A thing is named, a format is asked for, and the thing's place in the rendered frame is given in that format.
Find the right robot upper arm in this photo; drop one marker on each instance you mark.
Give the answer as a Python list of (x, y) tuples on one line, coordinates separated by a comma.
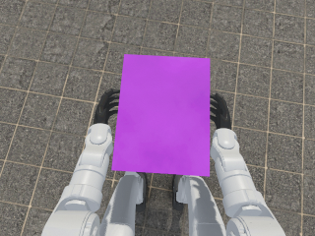
[(246, 225)]

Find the carton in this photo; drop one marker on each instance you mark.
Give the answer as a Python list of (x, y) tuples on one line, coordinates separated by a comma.
[(164, 114)]

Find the left robot upper arm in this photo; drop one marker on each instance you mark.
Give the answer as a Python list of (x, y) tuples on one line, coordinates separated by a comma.
[(72, 223)]

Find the robot left hand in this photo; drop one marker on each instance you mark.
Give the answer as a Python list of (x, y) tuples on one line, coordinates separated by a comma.
[(102, 112)]

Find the robot left foot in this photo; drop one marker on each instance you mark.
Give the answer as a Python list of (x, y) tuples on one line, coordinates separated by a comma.
[(140, 207)]

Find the robot right foot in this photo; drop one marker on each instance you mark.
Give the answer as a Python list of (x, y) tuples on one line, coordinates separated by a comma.
[(175, 182)]

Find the robot foot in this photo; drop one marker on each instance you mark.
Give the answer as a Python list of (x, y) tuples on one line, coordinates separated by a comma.
[(175, 182), (140, 207)]

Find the robot right hand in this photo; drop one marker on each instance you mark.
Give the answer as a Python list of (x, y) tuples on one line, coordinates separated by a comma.
[(222, 118)]

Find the right robot forearm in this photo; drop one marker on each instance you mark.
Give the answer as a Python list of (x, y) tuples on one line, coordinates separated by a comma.
[(240, 197)]

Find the left robot forearm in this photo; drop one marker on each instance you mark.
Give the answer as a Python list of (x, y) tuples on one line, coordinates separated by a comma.
[(84, 190)]

